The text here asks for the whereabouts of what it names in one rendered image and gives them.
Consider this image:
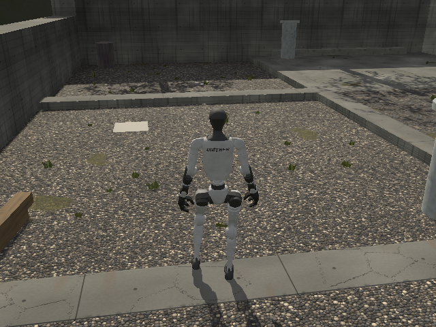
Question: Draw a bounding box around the left robot forearm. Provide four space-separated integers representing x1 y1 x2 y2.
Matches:
179 166 193 198

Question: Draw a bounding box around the right robot upper arm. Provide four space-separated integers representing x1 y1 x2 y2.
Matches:
232 138 250 175

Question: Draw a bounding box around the robot right hand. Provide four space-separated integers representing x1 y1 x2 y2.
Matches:
244 191 259 207

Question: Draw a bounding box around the robot left hand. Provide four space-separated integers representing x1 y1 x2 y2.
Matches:
178 196 194 213

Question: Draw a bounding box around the humanoid robot head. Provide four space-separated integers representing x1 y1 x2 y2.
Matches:
206 108 229 141

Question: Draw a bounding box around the left robot upper arm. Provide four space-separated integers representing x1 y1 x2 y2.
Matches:
186 138 204 176

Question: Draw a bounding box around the right robot forearm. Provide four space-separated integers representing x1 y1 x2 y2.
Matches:
243 165 258 193

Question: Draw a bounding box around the right robot thigh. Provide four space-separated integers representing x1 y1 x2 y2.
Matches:
225 190 242 240

